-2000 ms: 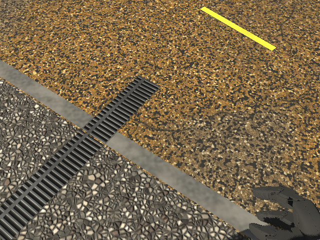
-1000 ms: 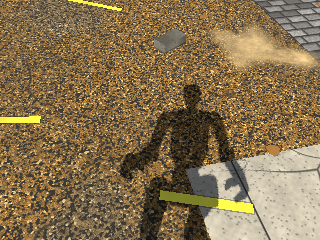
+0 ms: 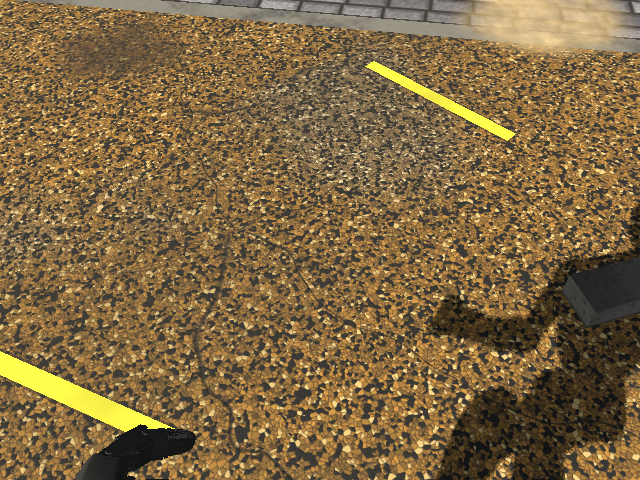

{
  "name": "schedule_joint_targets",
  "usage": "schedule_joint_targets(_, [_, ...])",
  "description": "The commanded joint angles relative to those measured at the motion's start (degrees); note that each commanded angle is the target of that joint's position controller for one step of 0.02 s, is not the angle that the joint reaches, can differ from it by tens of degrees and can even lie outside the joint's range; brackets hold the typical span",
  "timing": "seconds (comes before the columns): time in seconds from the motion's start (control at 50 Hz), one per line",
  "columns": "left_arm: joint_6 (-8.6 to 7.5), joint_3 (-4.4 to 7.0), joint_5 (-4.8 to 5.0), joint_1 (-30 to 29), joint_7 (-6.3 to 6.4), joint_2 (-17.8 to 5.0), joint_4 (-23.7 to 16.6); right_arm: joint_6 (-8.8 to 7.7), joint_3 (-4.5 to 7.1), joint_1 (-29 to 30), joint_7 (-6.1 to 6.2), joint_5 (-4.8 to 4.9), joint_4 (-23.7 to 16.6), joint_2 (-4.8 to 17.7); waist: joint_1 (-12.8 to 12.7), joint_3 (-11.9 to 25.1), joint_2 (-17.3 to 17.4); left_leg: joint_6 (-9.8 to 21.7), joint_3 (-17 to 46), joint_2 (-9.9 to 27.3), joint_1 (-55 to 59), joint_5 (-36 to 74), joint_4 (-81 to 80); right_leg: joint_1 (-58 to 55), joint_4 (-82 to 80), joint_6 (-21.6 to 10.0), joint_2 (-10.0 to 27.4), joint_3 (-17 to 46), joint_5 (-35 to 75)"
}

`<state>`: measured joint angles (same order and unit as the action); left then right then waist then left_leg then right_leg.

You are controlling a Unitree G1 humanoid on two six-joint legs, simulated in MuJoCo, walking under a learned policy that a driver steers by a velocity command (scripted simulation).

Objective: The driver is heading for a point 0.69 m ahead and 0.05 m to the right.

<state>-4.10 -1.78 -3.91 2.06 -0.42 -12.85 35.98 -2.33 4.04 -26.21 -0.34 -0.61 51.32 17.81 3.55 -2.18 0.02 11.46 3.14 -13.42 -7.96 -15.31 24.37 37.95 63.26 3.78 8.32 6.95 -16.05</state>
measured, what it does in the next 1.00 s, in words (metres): walks ahead: right foot, then left foot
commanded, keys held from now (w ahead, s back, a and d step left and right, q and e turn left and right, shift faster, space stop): w+shift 0.48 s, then shift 0.52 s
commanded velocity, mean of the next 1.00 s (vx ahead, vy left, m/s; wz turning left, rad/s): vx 0.69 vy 0.00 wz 0.22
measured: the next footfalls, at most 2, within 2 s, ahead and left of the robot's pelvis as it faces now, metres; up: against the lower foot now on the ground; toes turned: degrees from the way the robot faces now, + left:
right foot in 0.20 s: +0.42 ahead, -0.18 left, +0.00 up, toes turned +8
left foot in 0.64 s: +0.81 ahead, +0.08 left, +0.00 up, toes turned +12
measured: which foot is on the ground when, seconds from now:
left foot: down 0.00-0.22, up 0.24-0.62, down 0.64-1.00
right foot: up 0.00-0.18, down 0.20-0.62, up 0.64-1.00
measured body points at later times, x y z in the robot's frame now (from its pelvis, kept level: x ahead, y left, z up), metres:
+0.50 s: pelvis +0.47 -0.06 +0.01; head +0.50 -0.06 +0.46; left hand +0.33 +0.18 -0.12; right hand +0.75 -0.24 -0.06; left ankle +0.60 +0.08 -0.67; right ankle +0.38 -0.18 -0.73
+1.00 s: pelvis +0.80 +0.00 +0.01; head +0.83 +0.02 +0.46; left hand +0.94 +0.28 -0.10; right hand +0.91 -0.26 -0.11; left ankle +0.77 +0.08 -0.73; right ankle +0.95 -0.12 -0.70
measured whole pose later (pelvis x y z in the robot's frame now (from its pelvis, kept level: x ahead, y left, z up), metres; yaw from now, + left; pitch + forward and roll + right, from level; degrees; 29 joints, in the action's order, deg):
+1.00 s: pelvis +0.80 +0.00 +0.01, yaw +12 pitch +1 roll +2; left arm -2.9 1.4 -0.1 3.6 0.9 -15.5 46.1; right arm -3.5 1.2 -14.1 -0.3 -0.4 52.4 15.1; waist 3.7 -2.0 -3.3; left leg 4.3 -2.2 -5.2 -9.1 -11.3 19.4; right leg 30.9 36.6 2.2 3.4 4.0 -2.9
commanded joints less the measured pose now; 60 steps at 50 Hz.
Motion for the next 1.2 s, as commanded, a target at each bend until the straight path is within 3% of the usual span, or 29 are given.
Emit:
schedule_joint_targets(0.02, [0.62,0.88,1.1,-3.4,-0.83,-5.3,-4.4,-2.65,2.24,5.1,-0.1,0.44,-6.0,8.7,-2.4,-4.9,-2.2,6.2,16.0,11.7,-15.5,10.6,-16.0,-8.6,-16.8,0.8,-1.5,-6.7,13.9])
schedule_joint_targets(0.1, [-0.1,0.93,1.95,-7.3,-1.08,-5.5,-5.3,-3.2,2.24,-0.6,-0.71,1.13,-4.0,8.0,2.8,-1.6,1.4,2.3,14.7,14.5,-2.6,27.0,-14.8,-12.9,-30.1,-3.0,-4.7,-9.0,26.6])
schedule_joint_targets(0.14, [-0.47,1.94,1.56,-6.0,-0.62,-7.7,-5.0,-3.19,2.34,-1.0,0.01,0.61,-3.4,9.1,1.9,0.4,2.9,0.5,14.4,16.5,6.0,40.7,-9.2,-14.7,-34.1,-4.9,-6.9,-9.2,22.0])
schedule_joint_targets(0.18, [-0.87,4.25,2.1,7.3,0.45,-12.3,-1.3,-3.02,2.92,0.6,0.42,-0.68,-3.2,12.8,-5.4,8.6,4.5,-1.8,13.4,17.6,10.8,56.3,6.8,-26.3,-33.2,-6.9,-10.2,-9.5,10.8])
schedule_joint_targets(0.2, [-0.8,5.43,2.37,19.5,1.41,-14.3,1.9,-2.96,2.82,4.7,0.38,-1.35,-3.8,12.7,-13.0,13.2,4.3,-2.7,11.6,15.8,3.8,51.6,21.1,-39.2,-32.3,-7.8,-7.6,-8.3,7.5])
schedule_joint_targets(0.22, [-0.74,6.76,1.04,32.2,2.57,-18.3,4.2,-3.46,1.18,5.9,0.61,-1.88,-5.5,6.2,-17.2,20.3,-3.0,-2.9,8.0,12.8,-7.1,30.5,43.2,-52.1,-30.3,-8.5,3.1,4.4,-12.3])
schedule_joint_targets(0.24, [-0.67,7.82,0.1,27.4,1.51,-22.5,5.1,-3.92,-0.72,-4.1,-0.36,1.92,-7.9,-0.5,-6.9,25.6,-26.7,-5.9,5.3,3.3,-26.0,-9.0,58.3,-61.4,-46.9,-16.1,16.0,43.8,-24.2])
schedule_joint_targets(0.26, [-0.29,7.5,0.66,20.1,0.43,-16.3,3.4,-3.33,-0.96,0.3,0.51,0.2,-6.3,3.9,-7.3,15.9,-12.7,-4.6,5.4,9.1,-34.7,-5.4,60.3,-55.8,-49.4,-17.2,14.1,43.9,-30.2])
schedule_joint_targets(0.28, [-0.52,6.6,1.19,17.0,0.04,-11.7,3.4,-3.04,-0.73,7.1,0.06,-0.39,-7.0,5.4,-7.8,9.6,-3.1,-5.0,5.0,11.8,-34.7,-0.4,57.5,-48.2,-48.4,-16.9,11.7,32.1,-23.0])
schedule_joint_targets(0.3, [-0.7,6.14,0.8,17.1,-0.18,-9.4,5.1,-2.96,-1.02,11.0,-0.47,-0.8,-8.3,4.9,-7.2,5.3,1.8,-5.0,4.5,13.2,-33.4,0.5,54.1,-41.2,-48.8,-16.1,9.0,24.5,-14.3])
schedule_joint_targets(0.36, [-1.98,4.94,1.53,21.3,-0.04,-6.6,10.4,-1.56,-2.31,13.9,-2.13,-1.96,-11.0,1.4,-4.1,1.1,-3.0,-5.6,5.5,15.1,-32.6,-1.2,47.9,-33.3,-51.8,-14.0,4.4,13.6,-5.3])
schedule_joint_targets(0.44, [-3.26,5.14,3.03,22.6,-0.38,-8.8,12.4,-1.4,-3.71,24.0,-3.0,-2.39,-16.1,1.6,-3.2,-4.7,-3.2,-7.3,1.0,16.6,-36.6,6.7,32.8,-28.9,-59.1,-14.0,2.0,2.5,7.6])
schedule_joint_targets(0.46, [-3.36,4.69,3.55,23.7,-0.73,-7.3,13.0,-1.58,-4.0,27.0,-3.28,-2.35,-16.5,1.5,-4.1,-5.2,-1.2,-7.4,-3.2,16.0,-34.0,10.9,27.7,-28.0,-59.6,-12.6,-1.5,-2.6,15.8])
schedule_joint_targets(0.54, [-3.96,5.12,4.24,26.7,-0.7,-10.8,15.7,-2.83,-5.66,30.9,-3.98,-1.77,-17.2,-1.1,-4.4,-5.9,-1.4,-5.8,-9.1,13.2,-18.0,23.7,9.5,-29.2,-61.5,-11.3,-0.3,-7.4,44.8])
schedule_joint_targets(0.6, [-2.87,5.56,4.15,27.3,0.44,-13.9,16.9,-3.46,-4.04,16.0,-2.22,-3.14,-11.3,3.0,1.8,5.3,-5.8,-3.8,-9.5,7.3,-0.8,21.1,6.2,-36.3,-39.4,-8.1,-0.5,-8.7,65.2])
schedule_joint_targets(0.62, [-1.9,6.05,6.17,23.0,1.08,-17.0,15.4,-3.53,-0.95,11.0,-1.16,1.78,-12.0,7.6,8.3,11.6,-9.7,-3.0,-3.0,12.1,8.1,28.7,3.5,-35.1,-28.3,-6.3,0.2,-6.6,66.6])
schedule_joint_targets(0.64, [-1.6,5.26,4.59,20.3,1.56,-13.9,13.2,-2.92,-0.22,2.0,-0.18,1.13,-8.9,11.8,10.9,19.3,-4.5,-1.6,4.2,21.2,22.1,44.3,6.9,-27.4,-10.0,-4.2,-4.1,-7.8,43.8])
schedule_joint_targets(0.66, [-1.86,2.42,3.24,34.3,0.48,-2.3,14.6,-3.27,-0.87,2.3,-0.37,-1.87,-8.2,13.0,1.0,29.9,14.5,10.6,27.0,38.6,42.8,70.8,11.8,-6.5,16.6,-1.5,-14.7,-1.6,-19.5])
schedule_joint_targets(0.68, [-2.29,3.33,4.69,35.0,0.02,-8.0,17.1,-2.81,-0.8,1.2,-0.97,-1.15,-8.2,8.7,4.3,37.4,6.8,12.4,30.4,37.4,41.8,66.6,8.7,-5.2,21.7,-2.2,-13.4,7.0,-20.8])
schedule_joint_targets(0.7, [-2.39,4.21,6.27,27.4,0.21,-10.5,14.4,-2.68,-1.02,7.7,-0.94,0.07,-9.2,7.1,2.6,26.2,5.7,10.9,22.1,34.6,32.1,63.1,5.0,-2.2,18.0,-2.2,-9.8,4.2,-18.2])
schedule_joint_targets(0.72, [-2.43,4.2,5.82,21.6,0.87,-10.6,12.3,-3.0,-1.45,12.9,-0.97,1.09,-9.2,5.0,0.3,16.1,1.1,8.4,16.6,31.2,20.4,57.7,1.5,-1.0,13.3,-1.9,-7.1,0.0,-14.7])
schedule_joint_targets(0.76, [-1.32,4.71,4.74,19.2,1.53,-9.3,12.0,-3.62,-2.28,15.8,-0.97,0.23,-8.6,2.5,-3.8,8.6,-1.6,6.4,11.6,28.0,4.2,55.5,-4.8,-5.9,9.4,-1.1,-4.8,-1.9,-9.7])
schedule_joint_targets(0.82, [0.46,4.01,4.47,20.4,1.74,-4.5,11.7,-3.89,-2.32,17.8,-1.25,-0.41,-6.8,1.7,-7.2,7.6,2.3,5.3,4.8,25.6,-6.6,55.4,-8.5,-13.0,-1.3,-0.3,-3.2,-2.5,-4.9])
schedule_joint_targets(0.88, [0.82,3.66,3.78,14.7,1.87,-4.2,10.3,-2.94,-1.55,18.6,-0.16,-0.3,-5.4,4.1,-6.5,8.1,4.2,2.8,-1.5,21.6,-9.3,53.5,-8.7,-17.0,-15.8,-0.4,-4.6,-5.0,7.4])
schedule_joint_targets(0.98, [1.19,4.23,3.77,5.5,1.38,-7.0,8.7,-1.72,-1.26,15.0,0.29,0.38,-1.9,5.2,-3.2,6.7,4.1,0.8,0.3,22.9,-4.5,39.4,-7.1,-18.2,-27.4,-2.0,-5.7,-4.0,15.9])
schedule_joint_targets(1.04, [0.82,4.94,2.83,5.7,1.12,-8.3,9.2,-1.06,-1.43,15.2,0.54,1.28,-0.5,4.4,-4.7,6.1,3.0,-2.1,1.8,21.8,-3.4,29.6,-0.4,-23.0,-37.4,-4.7,-6.6,-4.7,19.4])
schedule_joint_targets(1.08, [0.91,5.89,2.1,4.8,1.72,-13.3,8.9,-1.87,-1.88,5.7,0.51,-0.28,1.4,2.3,0.2,9.2,-6.1,-7.4,-0.4,15.1,-9.1,8.9,5.5,-34.7,-35.1,-10.1,2.4,2.5,54.5])
schedule_joint_targets(1.12, [2.04,4.53,3.02,5.2,1.29,-6.4,9.8,-1.01,-2.41,5.0,1.1,0.04,2.8,1.4,-1.6,13.9,-8.7,-11.1,-1.7,14.2,-11.4,-4.1,7.4,-38.3,-34.2,-16.5,5.7,7.4,48.5])
schedule_joint_targets(1.2, [2.67,5.09,3.75,0.1,0.39,-8.1,9.8,3.14,-1.51,9.8,2.17,0.21,3.2,3.8,-1.5,8.2,-3.3,-10.3,-1.7,14.3,-6.0,1.5,2.3,-27.2,-35.4,-11.1,-1.0,2.3,27.3])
